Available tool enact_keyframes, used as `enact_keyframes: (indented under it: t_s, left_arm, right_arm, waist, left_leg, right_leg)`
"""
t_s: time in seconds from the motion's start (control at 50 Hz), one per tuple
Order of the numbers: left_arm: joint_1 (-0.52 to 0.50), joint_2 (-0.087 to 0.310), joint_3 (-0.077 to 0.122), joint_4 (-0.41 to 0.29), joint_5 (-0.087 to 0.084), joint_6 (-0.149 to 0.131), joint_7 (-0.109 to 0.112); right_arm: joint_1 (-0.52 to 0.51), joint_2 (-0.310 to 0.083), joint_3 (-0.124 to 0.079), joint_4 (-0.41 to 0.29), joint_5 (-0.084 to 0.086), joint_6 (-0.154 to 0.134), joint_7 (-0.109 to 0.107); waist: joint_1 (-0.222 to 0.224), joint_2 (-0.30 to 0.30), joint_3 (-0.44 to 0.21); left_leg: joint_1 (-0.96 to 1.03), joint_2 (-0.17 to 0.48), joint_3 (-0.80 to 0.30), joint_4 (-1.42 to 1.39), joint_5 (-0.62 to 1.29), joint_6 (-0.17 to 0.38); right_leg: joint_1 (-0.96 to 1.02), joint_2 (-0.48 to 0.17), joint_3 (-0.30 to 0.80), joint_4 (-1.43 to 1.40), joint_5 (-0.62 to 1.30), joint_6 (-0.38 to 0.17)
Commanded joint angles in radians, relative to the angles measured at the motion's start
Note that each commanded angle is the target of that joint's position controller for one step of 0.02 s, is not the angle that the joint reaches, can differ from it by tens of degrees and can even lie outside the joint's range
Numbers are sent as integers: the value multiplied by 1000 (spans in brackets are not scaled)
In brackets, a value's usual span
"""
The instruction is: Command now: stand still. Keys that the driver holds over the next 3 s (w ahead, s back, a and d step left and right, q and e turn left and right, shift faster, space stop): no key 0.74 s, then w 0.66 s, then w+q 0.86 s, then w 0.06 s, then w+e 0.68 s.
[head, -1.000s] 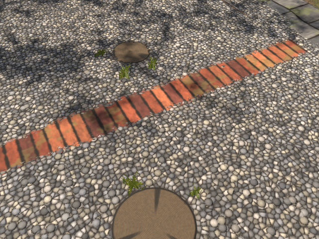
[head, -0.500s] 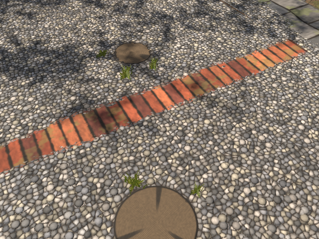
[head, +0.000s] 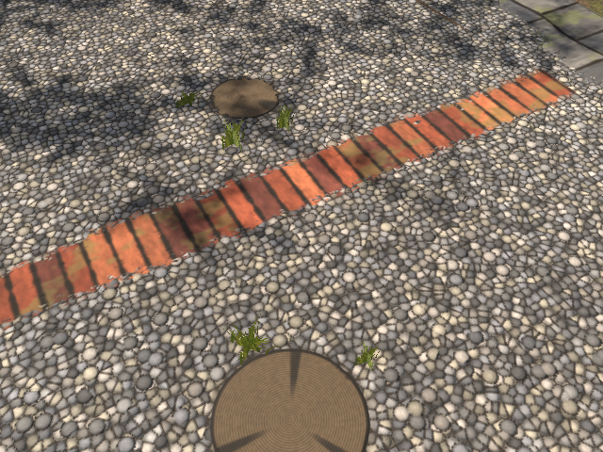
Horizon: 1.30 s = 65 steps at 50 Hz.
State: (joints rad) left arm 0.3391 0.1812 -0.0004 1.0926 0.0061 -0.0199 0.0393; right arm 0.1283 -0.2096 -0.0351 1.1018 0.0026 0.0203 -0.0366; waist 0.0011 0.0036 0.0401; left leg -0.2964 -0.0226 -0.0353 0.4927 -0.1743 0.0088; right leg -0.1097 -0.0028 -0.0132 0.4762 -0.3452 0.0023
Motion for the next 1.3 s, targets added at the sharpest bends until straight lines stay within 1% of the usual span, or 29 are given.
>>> enact_keyframes:
  t_s: [0.02, 0.3, 0.74, 0.76, 0.78, 0.8, 0.82, 0.84, 0.86, 0.88, 0.9, 0.92, 0.94, 0.96, 0.98, 1.0, 1.02, 1.04, 1.06, 1.08, 1.1, 1.12, 1.14, 1.16, 1.2, 1.24, 1.26, 1.3]
  left_arm:
    - [91, 89, 15, -9, -1, -5, 3]
    - [127, 73, 17, -8, -2, -7, 3]
    - [163, 55, 23, -9, -4, -10, 3]
    - [183, 46, 22, 2, -4, -9, 4]
    - [189, 58, 27, 4, -8, -6, 6]
    - [177, 87, 36, -7, -13, -4, 10]
    - [179, 109, 44, -19, -19, -5, 14]
    - [202, 143, 55, -23, -26, -12, 15]
    - [193, 182, 70, -31, -32, -21, 16]
    - [178, 191, 77, -39, -31, -31, 15]
    - [174, 174, 76, -46, -26, -41, 11]
    - [165, 163, 75, -52, -27, -46, 5]
    - [152, 158, 75, -58, -32, -47, -1]
    - [128, 160, 75, -65, -38, -44, -6]
    - [118, 163, 75, -72, -38, -40, -11]
    - [108, 170, 73, -81, -32, -42, -13]
    - [60, 141, 62, -103, -30, -50, -17]
    - [72, 49, 39, -144, -29, -68, -16]
    - [33, 69, 45, -162, -50, -89, -18]
    - [-1, 96, 52, -179, -69, -100, -26]
    - [-12, 107, 55, -177, -65, -106, -30]
    - [-21, 116, 65, -175, -51, -108, -29]
    - [-20, 136, 78, -174, -39, -102, -30]
    - [-16, 128, 81, -171, -38, -95, -36]
    - [-53, 102, 80, -183, -36, -79, -43]
    - [-151, 86, 73, -224, -31, -72, -43]
    - [-206, 80, 68, -246, -29, -73, -44]
    - [-299, 72, 58, -278, -30, -77, -51]
  right_arm:
    - [-5, -102, -14, -26, 0, -7, -4]
    - [15, -94, -11, -7, 2, -6, -8]
    - [45, -83, -11, 0, 4, -7, -12]
    - [63, -71, -8, 9, 4, -6, -12]
    - [68, -71, -10, 12, 7, -5, -12]
    - [69, -79, -14, 11, 11, -8, -12]
    - [50, -81, -16, 0, 11, -17, -9]
    - [11, -67, -13, -22, 13, -34, -2]
    - [-18, -59, -11, -40, 18, -54, 9]
    - [-41, -57, -10, -56, 21, -72, 19]
    - [-54, -62, -12, -68, 26, -87, 26]
    - [-56, -64, -12, -78, 33, -99, 33]
    - [-45, -64, -14, -81, 39, -110, 39]
    - [5, -59, -17, -64, 41, -117, 43]
    - [96, -63, -28, -23, 39, -118, 46]
    - [212, -85, -47, 18, 36, -115, 45]
    - [360, -143, -70, 45, 32, -115, 42]
    - [512, -268, -95, 53, 31, -118, 42]
    - [450, -182, -60, 50, 9, -133, 47]
    - [342, -136, -42, 15, 9, -144, 47]
    - [263, -103, -27, -13, 7, -148, 52]
    - [225, -93, -19, -27, 6, -146, 57]
    - [223, -74, -10, -30, 1, -141, 57]
    - [246, -73, -6, -25, -1, -136, 54]
    - [294, -90, -4, -15, -1, -129, 41]
    - [309, -122, -7, -22, -4, -125, 29]
    - [308, -129, -7, -28, -6, -121, 24]
    - [317, -141, -10, -39, -5, -116, 17]
  waist:
    - [0, -8, 6]
    - [-2, -10, 10]
    - [-2, -11, 19]
    - [-1, -16, -2]
    - [0, -30, 17]
    - [3, -60, 47]
    - [15, -86, 86]
    - [35, -133, 120]
    - [41, -178, 162]
    - [42, -177, 199]
    - [41, -160, 213]
    - [34, -149, 217]
    - [21, -140, 204]
    - [-9, -128, 179]
    - [-42, -115, 135]
    - [-89, -102, 75]
    - [-160, 28, 15]
    - [-182, 316, -96]
    - [-135, 221, -75]
    - [-92, 141, 20]
    - [-61, 79, 42]
    - [-39, 48, 62]
    - [-24, 52, 57]
    - [-21, 72, 52]
    - [-19, 57, 61]
    - [-29, 42, 81]
    - [-38, 38, 90]
    - [-58, 54, 98]
  left_leg:
    - [136, 41, -44, -59, 99, 43]
    - [138, 41, -41, -53, 123, 41]
    - [137, 42, -38, -48, 135, 37]
    - [145, 29, -23, -45, 31, 36]
    - [121, 4, 1, -23, -117, 35]
    - [64, -24, 32, 19, -279, 36]
    - [-17, -36, 49, 67, -365, 38]
    - [-95, -40, 76, 150, -325, 35]
    - [-182, -11, 87, 251, -246, 38]
    - [-250, 35, 63, 316, -226, 47]
    - [-309, 62, 48, 346, -266, 57]
    - [-332, 80, 43, 313, -297, 65]
    - [-286, 82, 55, 228, -287, 71]
    - [-146, 54, 99, 118, -222, 70]
    - [49, -1, 150, 54, -120, 58]
    - [223, -39, 158, 45, -73, 55]
    - [372, 81, -45, -57, -132, 103]
    - [540, 351, -556, -265, -268, 268]
    - [484, 419, -740, -343, -359, 304]
    - [409, 409, -619, -329, -358, 272]
    - [355, 356, -472, -333, -287, 232]
    - [310, 314, -356, -343, -180, 202]
    - [278, 266, -256, -354, -92, 173]
    - [259, 244, -201, -360, -14, 165]
    - [256, 231, -136, -374, 110, 175]
    - [252, 239, -109, -390, 173, 188]
    - [243, 235, -90, -397, 180, 188]
    - [219, 220, -52, -410, 180, 181]
  right_leg:
    - [-168, -27, 23, -118, 87, -14]
    - [-166, -26, 23, -121, 108, -17]
    - [-166, -25, 24, -123, 117, -21]
    - [-158, -20, 20, -135, 19, -26]
    - [-173, -20, 31, -149, -118, -41]
    - [-187, -37, 66, -163, -264, -72]
    - [-192, -81, 132, -198, -394, -109]
    - [-168, -165, 248, -259, -479, -158]
    - [-146, -269, 365, -322, -498, -210]
    - [-131, -334, 427, -343, -452, -243]
    - [-90, -348, 432, -338, -366, -247]
    - [-49, -337, 398, -318, -281, -231]
    - [-37, -307, 339, -293, -215, -204]
    - [-86, -258, 258, -255, -158, -175]
    - [-170, -206, 192, -196, -92, -154]
    - [-236, -161, 145, -96, 77, -137]
    - [-332, -78, 42, 193, 226, -86]
    - [-549, 61, -44, 584, -26, -15]
    - [-641, 38, 111, 795, -176, -39]
    - [-712, -23, 135, 865, -106, -76]
    - [-699, -72, 121, 841, -3, -96]
    - [-679, -105, 103, 775, 71, -100]
    - [-628, -127, 86, 721, 116, -99]
    - [-592, -133, 70, 684, 139, -89]
    - [-613, -137, 38, 624, 170, -58]
    - [-660, -139, 25, 511, 221, -30]
    - [-663, -136, 20, 431, 256, -21]
    - [-620, -113, -3, 284, 336, -13]
